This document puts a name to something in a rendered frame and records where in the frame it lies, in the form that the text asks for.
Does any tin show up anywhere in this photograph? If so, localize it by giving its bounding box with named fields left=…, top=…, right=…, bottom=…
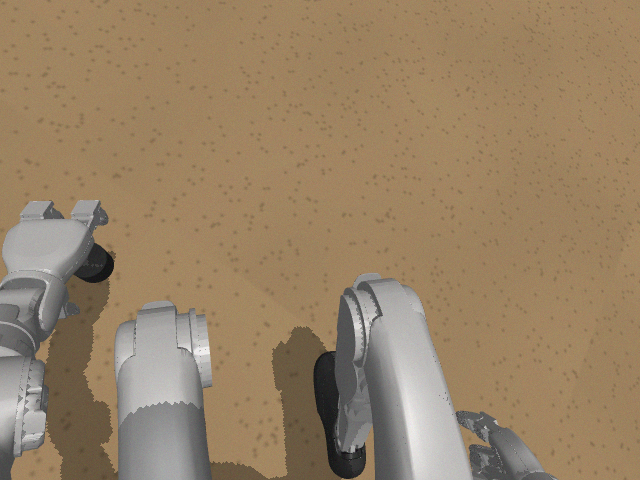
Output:
left=73, top=243, right=114, bottom=283

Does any left robot arm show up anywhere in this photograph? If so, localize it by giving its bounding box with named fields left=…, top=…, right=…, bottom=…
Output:
left=0, top=270, right=67, bottom=480

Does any right robot hand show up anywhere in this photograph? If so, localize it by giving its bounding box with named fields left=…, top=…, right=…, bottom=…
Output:
left=456, top=411, right=546, bottom=480

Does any right robot foot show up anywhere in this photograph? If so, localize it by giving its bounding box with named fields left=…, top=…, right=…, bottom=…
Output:
left=313, top=351, right=366, bottom=479

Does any left robot hand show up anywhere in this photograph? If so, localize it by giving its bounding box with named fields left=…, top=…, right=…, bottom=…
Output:
left=2, top=200, right=108, bottom=319

